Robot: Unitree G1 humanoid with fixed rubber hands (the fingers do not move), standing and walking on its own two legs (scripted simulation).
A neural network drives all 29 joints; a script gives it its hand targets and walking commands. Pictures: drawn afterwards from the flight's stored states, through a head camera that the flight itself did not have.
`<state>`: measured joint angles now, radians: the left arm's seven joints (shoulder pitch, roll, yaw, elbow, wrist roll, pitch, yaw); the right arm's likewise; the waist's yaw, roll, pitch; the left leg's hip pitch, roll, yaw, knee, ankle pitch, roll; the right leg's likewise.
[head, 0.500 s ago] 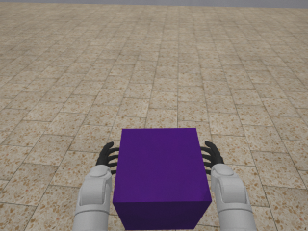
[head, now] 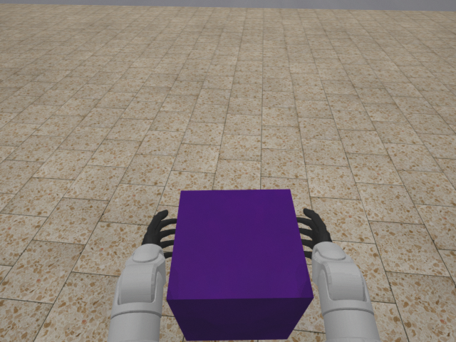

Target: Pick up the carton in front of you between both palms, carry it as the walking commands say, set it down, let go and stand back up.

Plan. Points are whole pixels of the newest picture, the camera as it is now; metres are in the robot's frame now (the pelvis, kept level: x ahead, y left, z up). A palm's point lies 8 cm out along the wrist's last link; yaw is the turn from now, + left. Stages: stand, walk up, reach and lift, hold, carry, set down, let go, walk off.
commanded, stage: carry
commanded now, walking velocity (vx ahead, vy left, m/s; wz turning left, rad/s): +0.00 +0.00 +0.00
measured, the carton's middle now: (236, 268) +0.30 +0.00 -0.04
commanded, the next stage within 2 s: hold in 0.32 s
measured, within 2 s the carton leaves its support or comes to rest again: neither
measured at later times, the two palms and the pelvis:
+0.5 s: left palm (169, 250) +0.29 +0.12 +0.04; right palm (342, 265) +0.25 -0.18 +0.04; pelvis -0.01 +0.00 +0.01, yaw -8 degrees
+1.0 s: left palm (183, 248) +0.34 +0.11 -0.04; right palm (327, 269) +0.29 -0.18 -0.04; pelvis -0.03 +0.05 -0.02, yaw -14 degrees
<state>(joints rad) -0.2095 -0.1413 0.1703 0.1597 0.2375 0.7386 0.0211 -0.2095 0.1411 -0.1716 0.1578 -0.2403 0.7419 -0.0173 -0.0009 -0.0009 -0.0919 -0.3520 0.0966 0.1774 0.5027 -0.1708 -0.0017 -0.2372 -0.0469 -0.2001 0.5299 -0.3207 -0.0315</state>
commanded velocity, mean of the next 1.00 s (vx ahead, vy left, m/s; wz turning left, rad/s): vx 0.00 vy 0.00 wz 0.00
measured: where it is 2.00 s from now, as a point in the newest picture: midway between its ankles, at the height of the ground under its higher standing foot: outside the picture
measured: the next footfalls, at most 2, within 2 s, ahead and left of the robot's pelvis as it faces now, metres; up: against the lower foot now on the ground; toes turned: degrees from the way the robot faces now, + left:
none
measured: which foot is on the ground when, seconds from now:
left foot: down 0.00-1.00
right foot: down 0.00-1.00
